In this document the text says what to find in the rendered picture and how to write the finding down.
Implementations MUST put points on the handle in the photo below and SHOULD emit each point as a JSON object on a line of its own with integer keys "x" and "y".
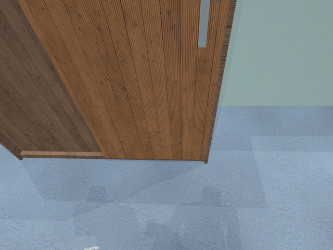
{"x": 203, "y": 24}

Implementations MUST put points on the wardrobe door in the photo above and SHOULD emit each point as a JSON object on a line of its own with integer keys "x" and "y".
{"x": 37, "y": 113}
{"x": 135, "y": 71}

